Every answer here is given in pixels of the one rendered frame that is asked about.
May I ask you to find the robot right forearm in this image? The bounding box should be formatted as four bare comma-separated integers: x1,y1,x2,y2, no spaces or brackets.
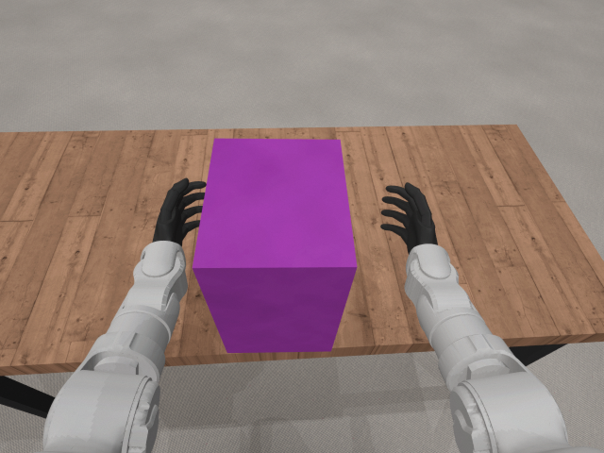
404,243,568,442

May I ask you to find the carton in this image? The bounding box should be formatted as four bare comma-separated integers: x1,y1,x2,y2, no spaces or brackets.
193,139,357,353

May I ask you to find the right robot hand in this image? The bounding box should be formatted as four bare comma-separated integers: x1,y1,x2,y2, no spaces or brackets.
380,182,438,254

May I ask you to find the right robot upper arm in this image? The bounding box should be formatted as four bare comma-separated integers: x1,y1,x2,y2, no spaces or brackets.
449,372,604,453

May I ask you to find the left robot upper arm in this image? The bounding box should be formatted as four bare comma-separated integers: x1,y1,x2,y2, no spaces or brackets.
34,370,160,453

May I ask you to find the left robot hand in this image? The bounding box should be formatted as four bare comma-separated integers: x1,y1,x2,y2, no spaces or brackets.
152,178,207,247

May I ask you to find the table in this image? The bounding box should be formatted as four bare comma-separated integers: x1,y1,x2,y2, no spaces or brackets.
0,125,604,419

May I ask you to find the robot left forearm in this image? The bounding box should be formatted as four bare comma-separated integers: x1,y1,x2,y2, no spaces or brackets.
42,241,188,449

